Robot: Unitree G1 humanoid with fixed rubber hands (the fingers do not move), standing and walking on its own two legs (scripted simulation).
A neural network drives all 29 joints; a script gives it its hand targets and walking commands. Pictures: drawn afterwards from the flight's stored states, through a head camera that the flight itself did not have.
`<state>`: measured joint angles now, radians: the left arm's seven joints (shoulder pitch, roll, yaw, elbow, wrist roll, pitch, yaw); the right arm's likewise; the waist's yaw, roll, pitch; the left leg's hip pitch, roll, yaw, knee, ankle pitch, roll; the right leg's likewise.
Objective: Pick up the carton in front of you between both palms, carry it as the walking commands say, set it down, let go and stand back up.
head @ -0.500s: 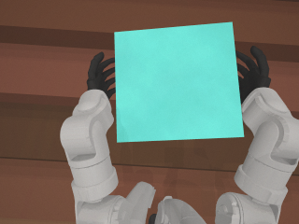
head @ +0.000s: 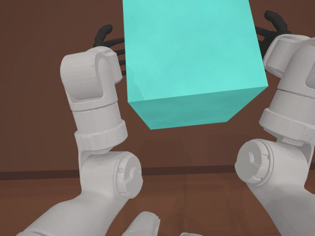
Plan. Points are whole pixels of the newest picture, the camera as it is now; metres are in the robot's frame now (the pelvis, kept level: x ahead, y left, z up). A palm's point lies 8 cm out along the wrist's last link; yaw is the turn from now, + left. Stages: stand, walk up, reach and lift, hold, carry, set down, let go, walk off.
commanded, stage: carry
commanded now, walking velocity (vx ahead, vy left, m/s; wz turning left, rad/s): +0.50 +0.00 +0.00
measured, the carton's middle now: (185, 72) +0.45 -0.01 +0.16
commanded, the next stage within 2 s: none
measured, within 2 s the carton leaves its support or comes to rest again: neither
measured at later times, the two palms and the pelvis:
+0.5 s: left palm out of the picture +1.07 +0.11 +0.39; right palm out of the picture +1.06 -0.18 +0.39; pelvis +0.66 -0.02 +0.23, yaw +0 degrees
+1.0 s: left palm out of the picture +1.49 +0.05 +0.46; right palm out of the picture +1.46 -0.23 +0.46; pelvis +1.14 -0.06 +0.32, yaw +0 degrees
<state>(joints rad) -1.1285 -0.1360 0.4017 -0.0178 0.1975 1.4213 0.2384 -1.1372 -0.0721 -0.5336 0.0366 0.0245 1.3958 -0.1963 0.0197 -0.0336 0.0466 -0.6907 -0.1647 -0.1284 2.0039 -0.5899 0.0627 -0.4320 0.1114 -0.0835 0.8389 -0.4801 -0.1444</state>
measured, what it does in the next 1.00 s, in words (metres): climbs: left foot 0.14 m higher, then right foot 0.13 m higher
